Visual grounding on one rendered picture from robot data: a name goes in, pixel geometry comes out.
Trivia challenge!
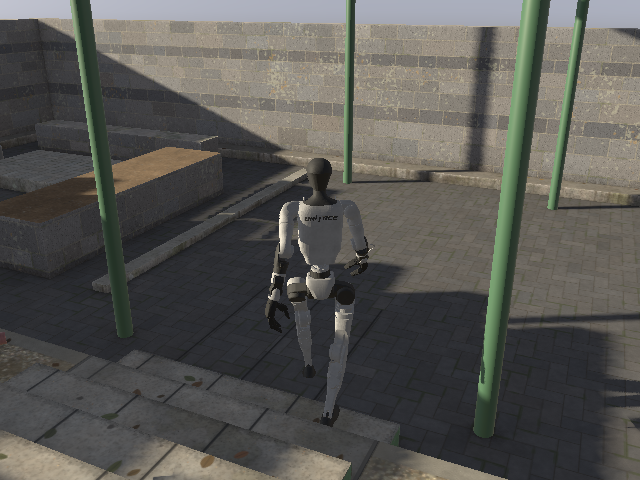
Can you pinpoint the robot left forearm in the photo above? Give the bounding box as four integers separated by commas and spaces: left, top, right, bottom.
268, 243, 289, 301

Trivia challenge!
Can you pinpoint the left robot upper arm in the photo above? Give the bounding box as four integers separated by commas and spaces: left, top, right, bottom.
279, 201, 299, 259

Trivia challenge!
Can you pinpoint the right robot upper arm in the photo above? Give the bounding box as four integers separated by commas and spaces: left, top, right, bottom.
340, 200, 367, 251

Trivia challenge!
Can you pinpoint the robot right shin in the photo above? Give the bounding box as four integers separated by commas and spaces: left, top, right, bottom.
323, 345, 348, 419

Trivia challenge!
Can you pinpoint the robot left hand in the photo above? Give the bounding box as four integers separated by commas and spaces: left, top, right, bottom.
265, 299, 290, 333

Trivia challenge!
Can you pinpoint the robot right forearm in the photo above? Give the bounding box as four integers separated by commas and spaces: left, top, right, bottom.
355, 236, 369, 264

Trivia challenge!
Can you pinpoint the robot right hand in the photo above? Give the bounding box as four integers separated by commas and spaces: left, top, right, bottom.
344, 256, 368, 276

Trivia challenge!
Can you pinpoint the right robot thigh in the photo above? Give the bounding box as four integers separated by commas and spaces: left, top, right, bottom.
329, 280, 355, 363

